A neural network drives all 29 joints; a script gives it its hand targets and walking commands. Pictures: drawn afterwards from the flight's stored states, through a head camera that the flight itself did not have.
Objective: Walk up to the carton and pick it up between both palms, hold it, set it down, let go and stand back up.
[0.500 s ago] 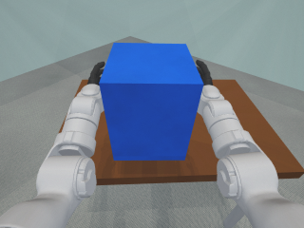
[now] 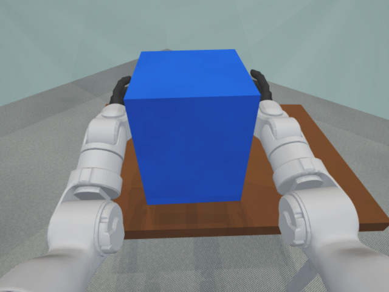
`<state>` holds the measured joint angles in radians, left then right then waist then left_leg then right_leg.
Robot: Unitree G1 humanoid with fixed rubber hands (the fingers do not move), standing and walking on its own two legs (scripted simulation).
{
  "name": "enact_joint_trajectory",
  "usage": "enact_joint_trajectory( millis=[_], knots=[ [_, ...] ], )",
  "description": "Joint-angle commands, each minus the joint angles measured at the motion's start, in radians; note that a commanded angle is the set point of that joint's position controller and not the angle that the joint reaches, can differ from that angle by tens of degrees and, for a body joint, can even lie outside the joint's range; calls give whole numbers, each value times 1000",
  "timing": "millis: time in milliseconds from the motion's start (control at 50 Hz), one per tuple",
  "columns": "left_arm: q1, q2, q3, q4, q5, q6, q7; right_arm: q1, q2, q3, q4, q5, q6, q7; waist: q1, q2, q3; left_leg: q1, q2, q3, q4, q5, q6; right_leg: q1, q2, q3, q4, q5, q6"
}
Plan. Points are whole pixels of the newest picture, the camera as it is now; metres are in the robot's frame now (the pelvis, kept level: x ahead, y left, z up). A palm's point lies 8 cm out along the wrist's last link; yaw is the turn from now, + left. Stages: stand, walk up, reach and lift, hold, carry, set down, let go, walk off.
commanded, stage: reach and lift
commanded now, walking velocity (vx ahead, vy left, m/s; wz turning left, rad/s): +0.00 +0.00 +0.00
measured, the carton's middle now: (191, 126) +0.41 -0.01 +0.19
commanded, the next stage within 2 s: hold in 0.62 s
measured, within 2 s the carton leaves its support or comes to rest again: neither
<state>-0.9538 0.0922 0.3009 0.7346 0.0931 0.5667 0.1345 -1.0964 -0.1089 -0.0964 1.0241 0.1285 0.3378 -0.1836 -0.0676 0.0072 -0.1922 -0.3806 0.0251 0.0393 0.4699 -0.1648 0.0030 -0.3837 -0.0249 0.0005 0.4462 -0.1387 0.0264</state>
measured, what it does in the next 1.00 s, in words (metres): stands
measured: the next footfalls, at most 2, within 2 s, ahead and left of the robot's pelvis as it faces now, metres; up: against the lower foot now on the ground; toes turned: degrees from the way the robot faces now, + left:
none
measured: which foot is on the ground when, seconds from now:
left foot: down 0.00-1.00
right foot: down 0.00-1.00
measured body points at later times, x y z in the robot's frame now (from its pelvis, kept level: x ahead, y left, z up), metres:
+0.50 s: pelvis +0.00 +0.00 +0.00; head -0.05 +0.00 +0.45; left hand +0.43 +0.14 +0.23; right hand +0.43 -0.15 +0.25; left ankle +0.04 +0.12 -0.74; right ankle +0.05 -0.13 -0.74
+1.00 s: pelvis -0.01 +0.00 +0.00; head -0.07 +0.00 +0.44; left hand +0.41 +0.14 +0.25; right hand +0.41 -0.15 +0.28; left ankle +0.04 +0.12 -0.74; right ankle +0.05 -0.13 -0.74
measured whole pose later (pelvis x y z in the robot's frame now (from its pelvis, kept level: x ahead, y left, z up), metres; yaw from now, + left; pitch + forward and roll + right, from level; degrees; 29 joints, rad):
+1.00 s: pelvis -0.01 +0.00 +0.00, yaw +0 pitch +3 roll +0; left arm -0.96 0.09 0.32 0.62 0.08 0.71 0.13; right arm -1.17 -0.13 -0.08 0.97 0.17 0.49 -0.20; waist -0.07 0.01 -0.23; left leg -0.38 0.02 0.04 0.47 -0.15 0.00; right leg -0.38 -0.02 0.00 0.45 -0.13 0.03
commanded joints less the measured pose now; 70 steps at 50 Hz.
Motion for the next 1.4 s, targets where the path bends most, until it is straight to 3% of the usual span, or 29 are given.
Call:
enact_joint_trajectory(
  millis=[0,100,220,280,360,380,400,420,460,500,520,540,560,620,700,720,740,760,780,800,840,900,960,980,1040,1220,1260,1300,1380],
  knots=[
    [-1015,-747,-341,-350,-133,-85,-91,-864,786,291,-364,299,-8,149,83,79,-604,375,-59,-87,-90,219,-49,313,101,-12,-156,110,-15],
    [-963,-721,-313,-271,-133,-62,-104,-890,759,282,-377,301,8,137,77,28,-546,332,-63,-86,-96,165,-31,321,102,-4,-168,78,-6],
    [-1026,-711,-320,-331,-141,-62,-104,-854,762,258,-328,297,36,135,58,79,-572,319,-60,-82,-98,160,-32,327,99,0,-154,94,-6],
    [-1060,-695,-308,-335,-134,-58,-106,-868,776,251,-320,300,51,143,63,56,-561,304,-59,-88,-113,107,-28,318,99,4,-161,47,3],
    [-1056,-713,-346,-379,-160,-41,-110,-849,765,250,-336,307,61,134,37,85,-586,337,-59,-84,-92,184,-44,319,107,3,-152,119,-3],
    [-1017,-718,-341,-359,-154,-38,-111,-846,773,265,-354,310,61,129,37,57,-601,321,-61,-83,-89,187,-41,334,108,-2,-153,124,1],
    [-1055,-719,-350,-399,-157,-39,-109,-839,772,260,-342,320,64,132,39,97,-618,345,-59,-84,-85,203,-50,323,105,3,-149,140,-3],
    [-988,-703,-313,-317,-141,-24,-114,-843,750,257,-343,324,67,127,44,65,-563,310,-63,-81,-87,182,-43,332,104,5,-157,127,4],
    [-1019,-710,-330,-370,-164,-26,-116,-889,791,295,-424,343,65,124,63,53,-642,310,-67,-82,-79,188,-34,361,108,2,-146,136,6],
    [-1049,-702,-323,-347,-158,-25,-112,-884,791,271,-393,327,79,122,57,66,-595,275,-69,-79,-101,116,-29,342,99,10,-153,67,2],
    [-1077,-713,-362,-451,-183,-34,-107,-872,819,296,-440,340,73,123,54,71,-680,304,-66,-83,-83,192,-35,362,100,14,-137,147,5],
    [-1054,-692,-328,-376,-155,-20,-111,-859,782,274,-379,333,92,118,43,76,-594,286,-68,-80,-88,148,-36,323,105,8,-146,102,5],
    [-1046,-683,-326,-398,-162,-15,-115,-864,787,289,-411,342,93,118,56,57,-608,289,-68,-75,-92,156,-30,343,107,7,-148,115,7],
    [-1010,-683,-312,-317,-143,9,-130,-878,772,257,-383,324,108,112,40,30,-524,246,-61,-76,-111,70,-18,331,101,15,-162,42,9],
    [-1034,-699,-335,-364,-154,18,-132,-852,770,249,-375,328,130,107,25,69,-538,255,-59,-81,-116,78,-28,337,102,13,-153,66,6],
    [-1046,-689,-340,-392,-161,14,-130,-865,794,266,-412,346,123,110,40,56,-588,253,-60,-80,-109,90,-24,355,102,15,-150,85,5],
    [-1045,-694,-332,-356,-162,16,-131,-866,795,255,-393,336,138,107,27,37,-546,236,-63,-79,-113,58,-20,341,100,20,-157,57,9],
    [-1076,-702,-366,-440,-184,10,-126,-876,827,287,-453,356,132,106,34,56,-632,256,-64,-85,-104,111,-23,370,104,20,-142,114,9],
    [-1055,-717,-351,-375,-182,21,-127,-896,799,266,-443,355,134,105,30,54,-592,253,-63,-87,-101,90,-26,344,106,13,-147,81,7],
    [-1067,-720,-377,-399,-194,23,-128,-899,800,269,-457,360,138,100,19,71,-613,251,-62,-86,-103,81,-27,342,102,18,-146,86,6],
    [-1092,-700,-362,-419,-183,25,-127,-892,816,276,-445,362,145,103,39,69,-612,228,-62,-82,-107,62,-21,345,98,20,-141,70,9],
    [-1074,-681,-310,-346,-153,40,-135,-865,783,225,-359,337,163,107,31,74,-483,167,-59,-82,-140,-45,-14,338,96,17,-148,-7,6],
    [-1095,-679,-322,-384,-154,48,-136,-891,805,245,-384,343,169,105,32,62,-536,177,-53,-88,-137,-11,-7,360,99,17,-140,38,12],
    [-1086,-653,-293,-314,-138,54,-141,-880,784,219,-337,334,181,105,37,67,-467,149,-57,-82,-149,-76,-8,331,92,26,-156,-22,12],
    [-1091,-659,-284,-321,-143,56,-148,-892,796,209,-352,327,181,112,35,52,-472,132,-52,-88,-165,-130,3,336,93,21,-149,-55,11],
    [-1113,-687,-341,-415,-177,60,-140,-893,792,251,-417,362,184,105,36,97,-588,176,-54,-101,-127,8,-12,374,99,16,-124,70,8],
    [-1109,-666,-319,-367,-172,64,-146,-890,790,232,-397,355,197,102,29,55,-538,154,-57,-99,-132,-44,-7,357,99,16,-135,23,10],
    [-1119,-694,-352,-432,-194,64,-143,-893,800,259,-439,375,196,95,21,71,-610,192,-61,-102,-111,34,-15,373,104,16,-125,86,8],
    [-1092,-678,-330,-387,-183,75,-143,-897,795,245,-432,364,207,93,27,80,-552,155,-58,-100,-125,-6,-15,367,101,15,-132,44,8]
  ],
)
